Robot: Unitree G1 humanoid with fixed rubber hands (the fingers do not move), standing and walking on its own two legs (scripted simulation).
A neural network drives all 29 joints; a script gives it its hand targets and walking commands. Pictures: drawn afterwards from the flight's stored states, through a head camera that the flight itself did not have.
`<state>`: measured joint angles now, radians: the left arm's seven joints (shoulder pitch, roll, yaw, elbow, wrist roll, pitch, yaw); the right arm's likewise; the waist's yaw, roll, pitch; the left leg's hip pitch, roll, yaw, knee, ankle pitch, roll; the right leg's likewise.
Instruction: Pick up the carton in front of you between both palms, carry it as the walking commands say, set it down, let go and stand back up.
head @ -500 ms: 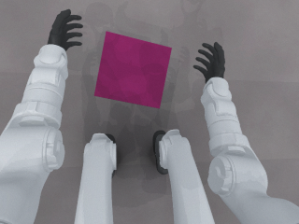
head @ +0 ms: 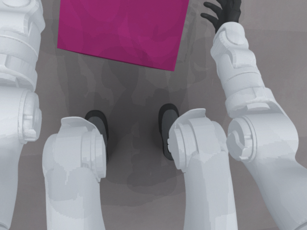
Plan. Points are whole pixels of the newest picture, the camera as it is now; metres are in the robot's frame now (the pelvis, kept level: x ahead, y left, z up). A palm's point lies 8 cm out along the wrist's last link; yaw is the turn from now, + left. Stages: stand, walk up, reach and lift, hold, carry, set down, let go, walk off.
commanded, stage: reach and lift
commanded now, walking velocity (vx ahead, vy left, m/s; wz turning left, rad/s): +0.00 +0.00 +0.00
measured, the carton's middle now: (125, 17) +0.52 +0.03 -0.26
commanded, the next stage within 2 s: none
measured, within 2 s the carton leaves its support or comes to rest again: leaves its support in 0.82 s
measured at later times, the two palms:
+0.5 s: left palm out of the picture +0.55 +0.18 -0.19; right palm (216, 17) +0.51 -0.16 -0.18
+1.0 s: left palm out of the picture +0.54 +0.17 -0.13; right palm (220, 10) +0.51 -0.13 -0.12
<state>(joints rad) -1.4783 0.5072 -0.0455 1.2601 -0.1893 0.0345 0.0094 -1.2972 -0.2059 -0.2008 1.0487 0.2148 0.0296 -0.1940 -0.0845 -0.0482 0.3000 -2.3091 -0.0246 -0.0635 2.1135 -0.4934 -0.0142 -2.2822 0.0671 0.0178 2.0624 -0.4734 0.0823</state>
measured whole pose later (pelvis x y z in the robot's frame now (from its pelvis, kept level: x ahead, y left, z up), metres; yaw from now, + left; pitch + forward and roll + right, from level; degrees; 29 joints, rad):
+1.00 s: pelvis +0.02 +0.00 -0.01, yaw +1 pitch +38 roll -3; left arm -1.29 0.29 -0.04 1.04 -0.12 0.15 0.11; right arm -1.06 -0.04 -0.35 0.77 0.17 0.10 -0.22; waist -0.04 -0.07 0.12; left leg -2.28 -0.07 -0.08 2.17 -0.56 -0.04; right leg -2.25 0.13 0.06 2.13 -0.55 0.12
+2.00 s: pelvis +0.08 +0.00 +0.26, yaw +6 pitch +29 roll -1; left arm -0.59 -0.04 0.30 0.71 0.17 0.28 0.06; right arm -0.52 0.14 -0.40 0.60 -0.15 0.27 -0.08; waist -0.03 0.00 -0.25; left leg -1.28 -0.10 -0.13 1.26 -0.47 -0.03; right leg -1.26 0.10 0.12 1.25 -0.49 0.05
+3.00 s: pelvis +0.11 -0.01 +0.39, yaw +6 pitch -3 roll +0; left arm -0.34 -0.16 0.30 0.42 0.31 0.63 0.01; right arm -0.36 0.18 -0.33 0.42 -0.32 0.59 0.00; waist -0.01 -0.01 -0.02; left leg -0.20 -0.05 -0.14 0.47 -0.22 -0.01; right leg -0.19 0.05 0.15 0.47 -0.23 0.01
